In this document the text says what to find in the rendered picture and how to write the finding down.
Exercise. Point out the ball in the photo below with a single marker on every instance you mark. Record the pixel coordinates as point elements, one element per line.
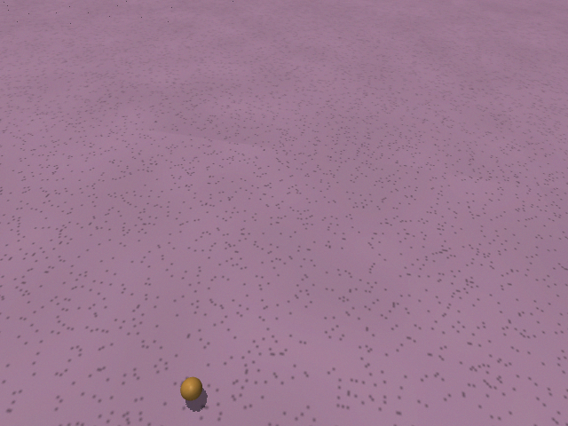
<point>191,388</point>

